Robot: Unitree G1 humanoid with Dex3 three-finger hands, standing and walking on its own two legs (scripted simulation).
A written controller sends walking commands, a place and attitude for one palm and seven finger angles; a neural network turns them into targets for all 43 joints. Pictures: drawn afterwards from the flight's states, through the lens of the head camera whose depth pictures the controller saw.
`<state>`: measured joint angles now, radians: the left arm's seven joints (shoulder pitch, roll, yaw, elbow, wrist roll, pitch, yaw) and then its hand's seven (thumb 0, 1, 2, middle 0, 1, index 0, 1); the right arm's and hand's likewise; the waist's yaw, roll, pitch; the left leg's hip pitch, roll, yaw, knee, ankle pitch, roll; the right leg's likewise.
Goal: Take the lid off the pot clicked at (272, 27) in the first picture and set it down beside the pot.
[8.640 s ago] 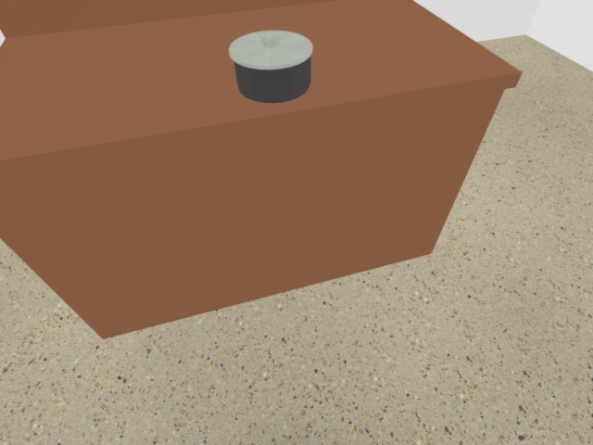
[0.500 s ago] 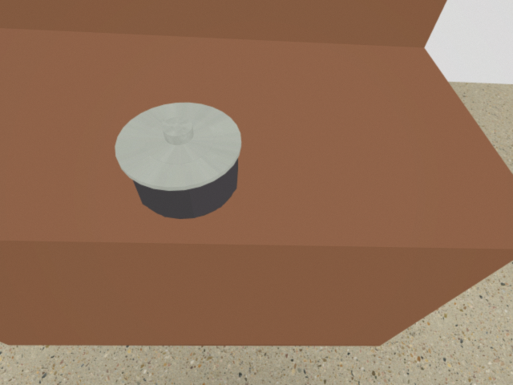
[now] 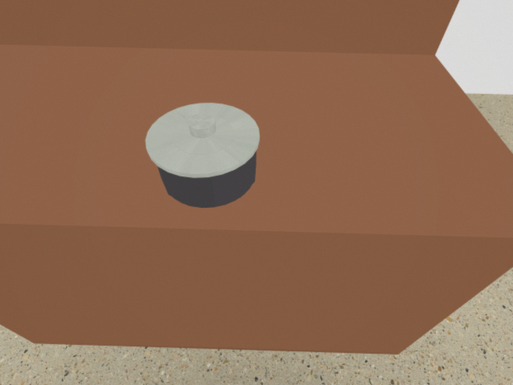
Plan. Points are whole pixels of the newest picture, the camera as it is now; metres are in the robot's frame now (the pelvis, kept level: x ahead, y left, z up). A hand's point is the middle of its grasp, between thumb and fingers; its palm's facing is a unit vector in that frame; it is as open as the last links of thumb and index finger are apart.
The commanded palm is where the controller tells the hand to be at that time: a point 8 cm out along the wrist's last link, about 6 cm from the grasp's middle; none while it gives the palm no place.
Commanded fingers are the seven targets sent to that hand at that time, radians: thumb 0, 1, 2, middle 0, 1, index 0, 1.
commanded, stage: come to a stop and stand still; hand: left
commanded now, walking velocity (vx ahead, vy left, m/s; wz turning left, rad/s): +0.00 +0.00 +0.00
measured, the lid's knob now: (202, 125) +0.47 +0.12 +0.16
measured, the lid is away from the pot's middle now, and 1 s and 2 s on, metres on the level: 0.00 0.00 0.00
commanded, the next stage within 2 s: look again from close up in 1.22 s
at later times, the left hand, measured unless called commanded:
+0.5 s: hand out of the picture -0.03 +0.20 -0.17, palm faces +0.03 -0.98 -0.17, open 7.3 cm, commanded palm none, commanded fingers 0.00 0.90 0.90 -0.20 -0.30 -0.20 -0.30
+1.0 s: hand out of the picture +0.01 +0.19 -0.17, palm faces +0.03 -0.98 -0.18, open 7.3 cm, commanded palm none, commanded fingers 0.00 0.90 0.90 -0.20 -0.30 -0.20 -0.30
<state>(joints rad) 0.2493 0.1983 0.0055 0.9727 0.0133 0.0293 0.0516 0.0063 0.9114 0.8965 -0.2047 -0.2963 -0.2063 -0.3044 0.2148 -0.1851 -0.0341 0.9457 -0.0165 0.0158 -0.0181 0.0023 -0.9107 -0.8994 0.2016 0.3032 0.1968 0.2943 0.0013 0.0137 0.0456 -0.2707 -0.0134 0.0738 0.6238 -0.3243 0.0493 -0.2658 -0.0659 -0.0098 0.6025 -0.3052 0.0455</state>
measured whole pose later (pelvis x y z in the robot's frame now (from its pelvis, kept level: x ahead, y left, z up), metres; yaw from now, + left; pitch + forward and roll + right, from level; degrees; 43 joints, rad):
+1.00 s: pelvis +0.01 +0.01 +0.01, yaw +0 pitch -1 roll +0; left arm 0.30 0.17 -0.01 1.07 0.01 0.00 0.03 0.01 0.91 0.90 -0.20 -0.30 -0.20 -0.30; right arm 0.26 -0.16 -0.01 1.08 -0.01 -0.02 -0.02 0.01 -0.93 -0.90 0.20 0.30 0.20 0.29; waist 0.01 -0.02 0.04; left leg -0.20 -0.04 0.07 0.49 -0.27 0.07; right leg -0.19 -0.07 0.03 0.46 -0.25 0.07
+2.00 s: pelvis +0.02 +0.00 +0.01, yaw +1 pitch -2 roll -1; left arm 0.32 0.14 -0.01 1.10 0.01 -0.01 0.04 0.00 0.91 0.90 -0.20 -0.30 -0.20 -0.30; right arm 0.30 -0.11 0.00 1.14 -0.01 -0.02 -0.03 0.01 -0.92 -0.90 0.20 0.30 0.20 0.29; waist 0.01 -0.02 0.04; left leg -0.17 -0.03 0.06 0.48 -0.28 0.06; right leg -0.16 -0.05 0.01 0.44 -0.26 0.06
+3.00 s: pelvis +0.02 -0.05 +0.01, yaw +3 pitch -4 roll +0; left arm 0.74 0.30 0.22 -0.42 -0.02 -0.10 0.06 0.02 0.90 0.90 -1.29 -1.49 -1.30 -1.49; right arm 0.23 -0.19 -0.01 0.65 0.01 -0.18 -0.07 0.01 -0.90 -0.90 0.20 0.30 0.20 0.30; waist 0.06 0.08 0.01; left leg -0.14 0.03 0.00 0.47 -0.27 -0.01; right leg -0.12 0.00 -0.05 0.46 -0.28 -0.01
